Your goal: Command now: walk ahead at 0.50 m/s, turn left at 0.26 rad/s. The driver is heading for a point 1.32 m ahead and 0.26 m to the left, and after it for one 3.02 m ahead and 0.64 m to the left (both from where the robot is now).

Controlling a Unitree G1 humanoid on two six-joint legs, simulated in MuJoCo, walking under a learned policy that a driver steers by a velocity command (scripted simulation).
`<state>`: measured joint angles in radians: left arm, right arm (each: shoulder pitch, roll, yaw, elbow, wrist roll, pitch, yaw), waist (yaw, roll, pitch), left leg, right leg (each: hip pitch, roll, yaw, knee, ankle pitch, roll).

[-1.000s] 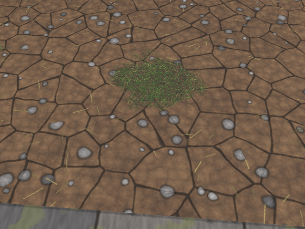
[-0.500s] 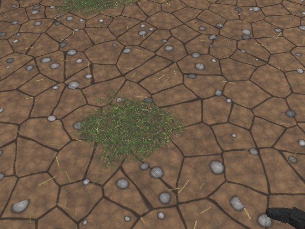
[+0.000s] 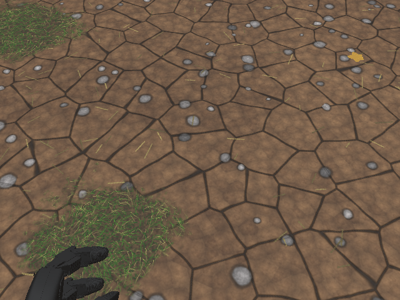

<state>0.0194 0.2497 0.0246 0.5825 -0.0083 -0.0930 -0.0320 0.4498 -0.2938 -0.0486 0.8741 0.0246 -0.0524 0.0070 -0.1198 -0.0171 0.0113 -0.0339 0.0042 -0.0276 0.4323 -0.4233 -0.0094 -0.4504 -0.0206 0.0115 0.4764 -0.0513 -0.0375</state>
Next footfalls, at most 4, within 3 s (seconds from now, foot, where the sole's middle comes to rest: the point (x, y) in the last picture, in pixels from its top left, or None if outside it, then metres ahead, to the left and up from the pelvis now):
0.50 left None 0.38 0.19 -0.76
1.06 right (159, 227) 0.74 0.09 -0.76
1.52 left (96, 179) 0.98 0.33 -0.76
2.04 right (159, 125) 1.24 0.06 -0.76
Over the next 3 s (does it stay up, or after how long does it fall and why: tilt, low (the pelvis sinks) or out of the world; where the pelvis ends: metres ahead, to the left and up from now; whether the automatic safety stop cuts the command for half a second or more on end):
stays up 1.27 0.16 0.01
